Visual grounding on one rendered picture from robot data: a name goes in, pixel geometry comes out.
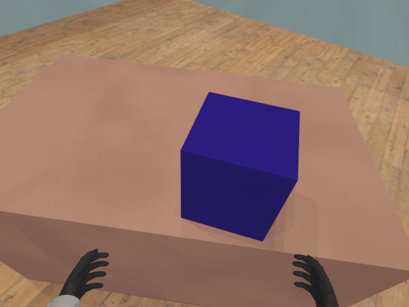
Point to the robot left hand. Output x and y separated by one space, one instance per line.
75 285

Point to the robot right hand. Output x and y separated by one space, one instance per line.
320 288

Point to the pedestal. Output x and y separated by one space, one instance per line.
90 159

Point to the carton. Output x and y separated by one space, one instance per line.
239 164

